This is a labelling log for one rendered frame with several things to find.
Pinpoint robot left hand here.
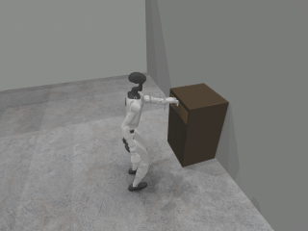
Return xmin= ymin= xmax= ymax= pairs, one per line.
xmin=164 ymin=97 xmax=179 ymax=110

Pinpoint robot right upper arm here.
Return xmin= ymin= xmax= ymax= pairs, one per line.
xmin=120 ymin=100 xmax=141 ymax=132

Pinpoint robot right forearm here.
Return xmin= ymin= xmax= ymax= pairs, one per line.
xmin=122 ymin=126 xmax=138 ymax=155

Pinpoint robot left upper arm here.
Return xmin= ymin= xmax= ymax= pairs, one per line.
xmin=138 ymin=91 xmax=151 ymax=104

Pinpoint robot right hand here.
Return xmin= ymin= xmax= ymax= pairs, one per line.
xmin=130 ymin=153 xmax=143 ymax=170

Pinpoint robot right foot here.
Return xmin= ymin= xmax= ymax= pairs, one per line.
xmin=128 ymin=182 xmax=147 ymax=192

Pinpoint robot left forearm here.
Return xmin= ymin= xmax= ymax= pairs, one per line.
xmin=149 ymin=96 xmax=167 ymax=105

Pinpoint cabinet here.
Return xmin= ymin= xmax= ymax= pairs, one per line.
xmin=167 ymin=83 xmax=229 ymax=167

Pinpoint robot head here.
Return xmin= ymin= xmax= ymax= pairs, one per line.
xmin=127 ymin=72 xmax=146 ymax=100

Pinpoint drawer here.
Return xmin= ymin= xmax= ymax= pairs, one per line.
xmin=170 ymin=94 xmax=189 ymax=124

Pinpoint handle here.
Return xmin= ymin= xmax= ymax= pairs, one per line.
xmin=170 ymin=105 xmax=180 ymax=113

